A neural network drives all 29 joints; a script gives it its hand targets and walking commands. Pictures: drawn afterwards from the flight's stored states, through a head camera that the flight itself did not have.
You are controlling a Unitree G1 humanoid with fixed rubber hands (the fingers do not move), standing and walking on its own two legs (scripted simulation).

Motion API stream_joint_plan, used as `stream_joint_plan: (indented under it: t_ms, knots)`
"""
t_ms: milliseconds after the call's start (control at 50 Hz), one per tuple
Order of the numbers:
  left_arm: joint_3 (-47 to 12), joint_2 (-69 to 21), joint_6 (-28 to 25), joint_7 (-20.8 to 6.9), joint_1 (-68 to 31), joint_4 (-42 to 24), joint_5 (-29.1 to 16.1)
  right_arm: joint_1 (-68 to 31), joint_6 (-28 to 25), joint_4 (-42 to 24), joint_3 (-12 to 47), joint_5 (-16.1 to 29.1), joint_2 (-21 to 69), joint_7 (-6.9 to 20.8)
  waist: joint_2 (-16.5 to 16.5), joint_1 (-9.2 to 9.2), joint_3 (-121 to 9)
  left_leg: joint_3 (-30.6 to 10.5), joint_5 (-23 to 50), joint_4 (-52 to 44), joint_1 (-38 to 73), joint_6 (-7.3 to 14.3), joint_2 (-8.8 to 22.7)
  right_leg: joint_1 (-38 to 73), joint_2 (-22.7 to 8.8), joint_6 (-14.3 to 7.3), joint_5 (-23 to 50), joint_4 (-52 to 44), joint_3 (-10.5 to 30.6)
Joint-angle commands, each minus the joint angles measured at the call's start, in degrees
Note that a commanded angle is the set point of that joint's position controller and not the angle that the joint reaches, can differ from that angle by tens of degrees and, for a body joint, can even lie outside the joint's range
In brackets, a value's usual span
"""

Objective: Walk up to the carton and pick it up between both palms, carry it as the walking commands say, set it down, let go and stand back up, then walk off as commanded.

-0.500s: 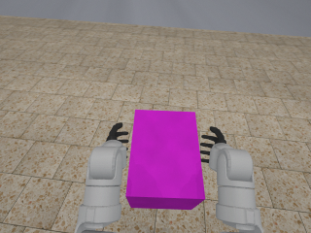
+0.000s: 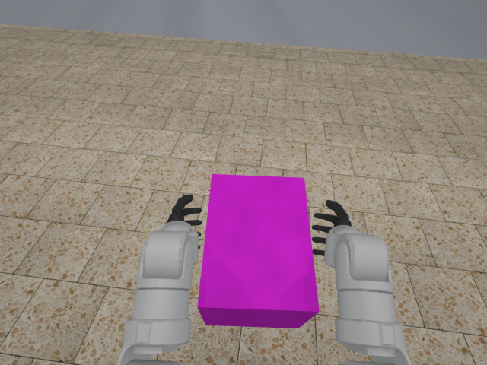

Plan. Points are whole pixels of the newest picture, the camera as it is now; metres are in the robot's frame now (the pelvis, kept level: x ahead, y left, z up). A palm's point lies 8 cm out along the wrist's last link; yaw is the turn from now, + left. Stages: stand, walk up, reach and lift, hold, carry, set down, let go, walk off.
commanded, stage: carry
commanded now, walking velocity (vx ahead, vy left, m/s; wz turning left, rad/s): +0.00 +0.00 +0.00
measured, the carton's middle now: (255, 251) +0.34 -0.02 -0.03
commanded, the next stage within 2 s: none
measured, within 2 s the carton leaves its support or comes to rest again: neither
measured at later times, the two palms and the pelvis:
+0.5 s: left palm (170, 240) +0.31 +0.14 +0.05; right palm (328, 243) +0.31 -0.14 +0.05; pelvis +0.02 +0.00 +0.00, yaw +0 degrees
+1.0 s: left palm (159, 248) +0.28 +0.14 +0.08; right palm (328, 242) +0.30 -0.13 +0.07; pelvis +0.01 -0.01 -0.01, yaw +6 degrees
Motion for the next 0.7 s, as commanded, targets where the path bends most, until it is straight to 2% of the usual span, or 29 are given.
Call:
stream_joint_plan:
  t_ms: [0, 20, 40, 60, 80, 120, 140, 160, 180, 200, 220, 260, 280, 300, 320, 360, 380, 400, 440, 460, 480, 500, 520, 540, 560, 580, 620, 640, 680]
  knots:
    - [-31.6, -62.4, -2.3, -20.5, -25.2, -5.2, -26.3, -31.4, -0.8, -5.1, 37.0, 24.5, 58.0, 24.1, -0.4, -0.30, -13.0, -12.2, 1.1, -5.9, 9.5, -3.4, 9.6, 0.3, -4.3, -2.8, 3.7, -4.2, 4.8]
    - [-30.5, -60.9, -2.2, -20.4, -24.6, -2.9, -25.0, -30.6, -0.6, -2.1, 34.8, 22.9, 56.6, 24.1, -0.6, -0.18, -13.8, -11.0, -2.1, -5.5, 11.3, -3.3, 9.2, -0.9, -3.9, -3.2, 2.2, -4.3, 4.7]
    - [-28.0, -60.1, -3.1, -20.4, -22.8, 1.0, -23.0, -30.1, -1.8, 0.2, 32.7, 21.4, 55.7, 24.1, 1.1, 0.01, -12.8, -12.7, -4.7, -7.1, 8.6, -3.6, 9.4, 0.0, -4.3, -3.4, 2.3, -4.0, 4.9]
    - [-29.0, -59.7, -3.6, -20.4, -23.5, 0.0, -23.7, -29.2, -2.4, 0.4, 33.6, 21.7, 56.0, 24.0, 1.5, 0.00, -11.5, -12.8, -5.5, -7.6, 6.3, -3.4, 9.3, 0.9, -4.3, -3.2, 3.2, -3.5, 4.3]
    - [-31.1, -60.3, -3.7, -20.4, -22.2, -3.8, -24.9, -28.9, -2.4, -3.4, 36.1, 23.0, 56.8, 24.1, 1.2, -0.28, -13.3, -13.4, -2.7, -7.0, 7.8, -3.5, 9.7, 1.3, -4.0, -3.0, 3.7, -2.8, 4.4]
    - [-30.0, -60.7, -4.7, -20.0, -21.8, -1.9, -23.5, -29.4, -3.4, -3.2, 34.7, 22.0, 55.5, 24.0, 1.3, -0.03, -14.7, -12.7, 4.7, -5.8, 11.7, -3.4, 10.0, 0.3, -3.6, -2.6, 4.2, -2.0, 3.1]
    - [-29.2, -59.1, -5.2, -20.0, -21.2, -1.6, -23.0, -26.6, -3.7, 0.0, 33.2, 21.2, 55.3, 24.1, -0.2, -0.17, -14.7, -12.7, 3.7, -5.3, 10.3, -3.2, 10.0, 0.9, -4.0, -2.7, 3.0, -2.7, 3.7]
    - [-24.6, -57.8, -7.1, -20.1, -19.1, 5.6, -19.2, -24.8, -5.5, 6.1, 29.0, 17.1, 52.9, 23.9, 0.0, -0.18, -15.0, -13.4, 4.0, -5.7, 10.0, -3.1, 10.7, 1.3, -3.8, -2.6, 3.2, -1.6, 2.6]
    - [-30.2, -59.2, -7.2, -19.9, -19.6, -3.4, -22.3, -25.6, -5.6, -3.2, 35.6, 21.0, 55.1, 23.9, -0.6, -0.07, -14.8, -13.7, 4.7, -5.2, 11.0, -3.3, 10.2, 0.7, -3.4, -3.0, 3.4, -1.4, 3.4]
    - [-31.9, -59.7, -6.7, -20.0, -20.0, -6.9, -24.1, -27.2, -5.5, -7.0, 38.1, 23.3, 56.5, 24.1, -1.2, 0.15, -16.3, -11.8, 9.3, -3.3, 12.2, -3.2, 9.4, 1.9, -4.0, -2.9, 6.3, -2.5, 3.4]
    - [-27.5, -59.1, -8.0, -20.0, -21.1, -2.1, -20.7, -28.8, -6.8, -2.8, 33.5, 20.4, 54.5, 24.3, 2.1, -0.11, -16.6, -11.7, 12.1, -3.5, 13.5, -3.3, 9.6, 0.7, -4.2, -3.4, 6.5, -1.9, 4.2]
    - [-31.0, -60.3, -7.6, -20.1, -18.1, -4.5, -23.4, -28.5, -7.2, -9.7, 38.1, 22.5, 53.8, 23.5, 1.2, -0.05, -14.2, -13.2, 8.6, -5.5, 10.7, -3.8, 9.9, 0.3, -3.9, -3.2, 3.2, -1.1, 3.0]
    - [-26.5, -57.4, -8.8, -20.2, -16.6, 1.9, -19.7, -24.4, -8.3, -0.3, 32.1, 18.0, 51.1, 23.6, 1.8, -0.10, -14.5, -12.8, 9.6, -4.6, 11.4, -3.2, 10.2, 0.9, -4.4, -3.2, 4.6, -1.7, 4.1]
    - [-32.0, -57.9, -8.6, -19.9, -17.9, -6.2, -23.3, -23.0, -8.1, -6.5, 37.8, 21.0, 53.5, 23.4, 1.0, -0.17, -16.3, -13.2, 13.6, -3.1, 12.6, -3.2, 10.3, 2.0, -4.0, -3.3, 6.1, -0.6, 3.3]
    - [-30.4, -56.8, -8.4, -19.9, -16.8, -5.2, -21.8, -23.6, -8.0, -5.8, 36.9, 20.3, 52.5, 23.3, -1.0, 0.22, -16.1, -13.0, 14.0, -3.0, 12.7, -2.8, 10.4, 2.5, -4.0, -3.0, 5.4, -1.5, 3.4]
    - [-26.2, -55.3, -9.9, -20.0, -11.1, 2.9, -18.2, -19.8, -9.9, -1.7, 33.8, 16.7, 50.1, 23.2, -1.6, -0.05, -16.4, -13.3, 14.2, -2.3, 13.3, -2.8, 9.9, 1.7, -4.5, -3.4, 6.0, -2.0, 4.4]
    - [-24.7, -54.0, -11.5, -20.1, -11.5, 4.4, -16.3, -20.7, -11.5, 0.3, 32.7, 15.6, 49.9, 23.5, 1.0, -0.09, -14.8, -12.7, 13.7, -2.8, 13.4, -2.8, 9.7, 0.1, -4.4, -3.2, 6.3, -2.3, 4.1]
    - [-29.4, -55.4, -11.8, -20.2, -13.3, -2.9, -19.7, -19.6, -11.5, -3.8, 36.6, 18.4, 51.6, 23.9, 2.0, -0.30, -12.6, -12.5, 11.9, -3.3, 12.3, -2.8, 9.6, -1.0, -4.7, -3.5, 6.5, -2.8, 4.7]
    - [-24.6, -53.1, -14.8, -20.3, -14.2, 5.6, -16.0, -18.0, -14.9, 5.4, 30.6, 13.4, 49.7, 24.0, 1.4, -0.24, -14.2, -12.8, 15.6, -2.7, 14.3, -3.3, 9.2, -0.4, -4.0, -3.2, 6.4, -1.1, 3.3]
    - [-27.4, -55.1, -15.7, -20.4, -15.9, 0.3, -17.5, -21.7, -16.0, -1.4, 34.3, 15.8, 51.1, 24.0, 3.4, -0.22, -13.5, -12.9, 20.0, -2.6, 14.3, -3.4, 9.9, -0.7, -4.4, -3.1, 6.1, -0.3, 3.3]
    - [-29.2, -55.8, -15.8, -20.3, -16.6, -3.4, -18.7, -21.0, -15.9, -2.2, 35.4, 17.2, 52.5, 23.9, 1.4, -0.04, -14.0, -12.3, 17.3, -2.1, 14.7, -3.2, 9.9, -0.7, -4.0, -2.9, 5.4, -1.3, 3.4]
    - [-28.4, -55.6, -15.5, -20.3, -14.9, -0.5, -18.5, -20.2, -16.3, -2.3, 34.6, 16.5, 51.3, 23.9, 1.0, -0.27, -14.3, -13.2, 11.4, -3.4, 12.6, -3.4, 9.6, 0.7, -3.8, -3.1, 4.1, -1.4, 3.5]
    - [-29.3, -55.4, -15.3, -20.2, -14.8, -1.6, -19.2, -22.3, -16.2, -5.0, 35.9, 17.4, 51.0, 23.5, 0.6, -0.13, -13.9, -13.8, 6.8, -5.1, 11.5, -3.3, 9.8, 1.8, -4.0, -3.1, 2.8, -1.4, 3.3]
    - [-26.4, -53.7, -15.8, -20.1, -12.1, 3.1, -16.8, -20.6, -16.5, -0.8, 34.1, 15.7, 50.1, 23.3, -0.1, -0.12, -13.6, -14.6, 7.1, -5.1, 12.1, -3.0, 10.0, 0.2, -4.1, -3.1, 2.4, -1.4, 4.2]
    - [-28.1, -54.5, -15.8, -20.2, -11.9, 1.0, -17.9, -21.8, -16.5, -4.4, 36.6, 16.9, 50.8, 23.1, -0.7, -0.15, -11.3, -14.8, 5.3, -5.2, 10.2, -3.4, 10.2, 0.1, -4.0, -3.0, 2.4, -1.3, 3.5]
    - [-27.8, -52.9, -15.9, -20.2, -12.3, 1.0, -17.0, -17.8, -16.4, -0.6, 34.7, 15.0, 50.0, 23.2, -0.5, 0.06, -11.6, -14.5, 4.5, -5.2, 10.6, -3.1, 10.2, -0.6, -3.8, -3.1, 2.6, -1.7, 3.5]
    - [-26.2, -52.1, -16.9, -20.1, -9.5, 3.7, -15.7, -17.6, -17.6, -0.6, 34.5, 14.6, 48.8, 23.4, -2.0, 0.06, -13.2, -14.5, 8.4, -4.1, 10.0, -3.1, 9.5, 2.1, -4.8, -3.5, 4.4, -1.6, 4.0]
    - [-26.4, -53.1, -17.7, -20.2, -9.9, 2.9, -16.0, -17.2, -18.5, -1.3, 34.1, 13.9, 48.2, 23.4, -0.6, -0.41, -13.5, -14.6, 9.5, -3.9, 13.0, -3.5, 10.3, -0.2, -3.7, -3.0, 3.4, -1.2, 3.1]
    - [-27.8, -54.2, -18.5, -20.2, -12.3, 1.3, -17.0, -20.2, -19.5, -3.1, 34.8, 15.5, 48.8, 23.5, 2.7, -0.20, -13.1, -12.9, 12.8, -3.5, 13.2, -3.5, 9.5, -0.6, -4.3, -3.2, 4.5, -1.3, 3.8]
